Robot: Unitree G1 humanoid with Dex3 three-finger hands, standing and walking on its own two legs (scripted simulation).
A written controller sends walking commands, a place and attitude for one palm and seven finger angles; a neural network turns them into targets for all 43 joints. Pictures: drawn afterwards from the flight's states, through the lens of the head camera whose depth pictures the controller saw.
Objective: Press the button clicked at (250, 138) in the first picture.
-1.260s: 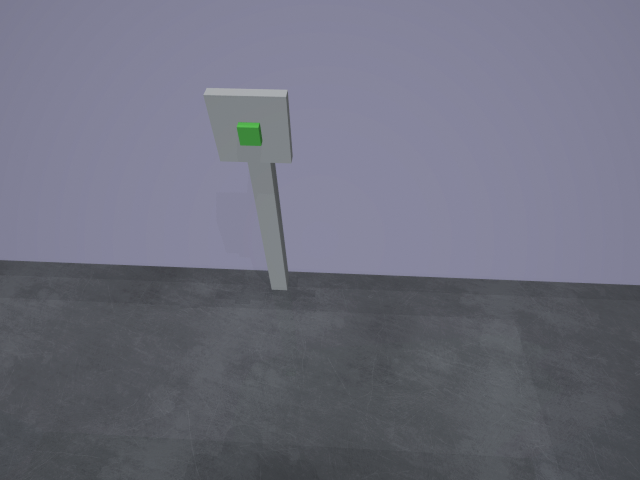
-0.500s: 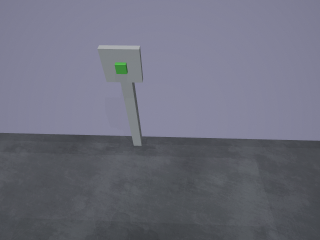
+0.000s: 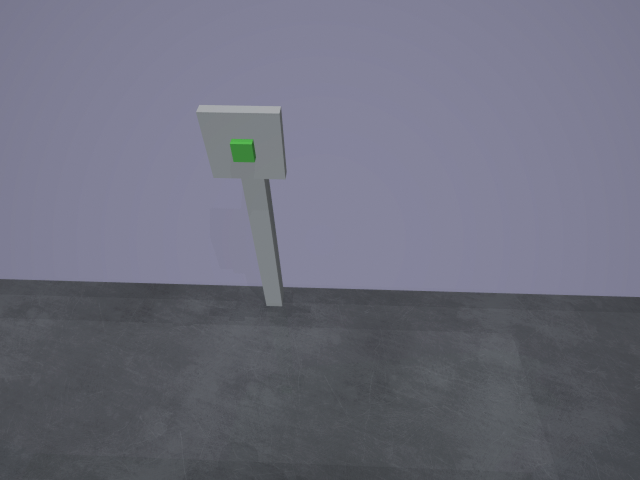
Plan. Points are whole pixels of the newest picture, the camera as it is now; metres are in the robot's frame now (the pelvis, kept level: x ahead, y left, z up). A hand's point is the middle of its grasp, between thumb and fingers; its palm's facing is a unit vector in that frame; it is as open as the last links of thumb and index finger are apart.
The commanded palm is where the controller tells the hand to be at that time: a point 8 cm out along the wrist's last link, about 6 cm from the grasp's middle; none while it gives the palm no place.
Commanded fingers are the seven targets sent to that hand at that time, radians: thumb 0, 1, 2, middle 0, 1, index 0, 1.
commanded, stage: take the last steps up to it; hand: left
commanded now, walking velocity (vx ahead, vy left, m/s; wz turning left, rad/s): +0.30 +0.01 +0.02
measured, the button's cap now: (243, 149) +0.79 +0.22 -0.05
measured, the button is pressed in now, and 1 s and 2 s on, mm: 0 0 0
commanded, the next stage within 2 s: come to a stop and stand still in 0.76 s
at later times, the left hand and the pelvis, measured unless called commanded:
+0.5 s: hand (220, 461) +0.19 +0.17 -0.18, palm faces +0.09 -0.96 -0.25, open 7.3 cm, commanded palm none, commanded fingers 0.00 0.90 0.90 -0.20 -0.30 -0.20 -0.30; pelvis +0.13 -0.03 -0.02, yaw +3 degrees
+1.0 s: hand (244, 394) +0.29 +0.15 -0.18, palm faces +0.10 -0.97 -0.22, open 7.3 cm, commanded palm none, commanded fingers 0.00 0.90 0.90 -0.20 -0.30 -0.20 -0.30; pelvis +0.27 -0.04 -0.01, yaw +3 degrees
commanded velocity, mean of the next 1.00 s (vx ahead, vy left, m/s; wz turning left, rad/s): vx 0.15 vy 0.01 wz -0.02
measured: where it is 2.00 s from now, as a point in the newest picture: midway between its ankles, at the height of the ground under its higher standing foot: outside the picture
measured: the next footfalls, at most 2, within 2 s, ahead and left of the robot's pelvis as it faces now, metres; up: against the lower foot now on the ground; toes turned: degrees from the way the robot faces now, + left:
right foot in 0.42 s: +0.22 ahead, -0.13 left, +0.00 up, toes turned -5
left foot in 0.76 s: +0.28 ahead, +0.11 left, +0.00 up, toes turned +9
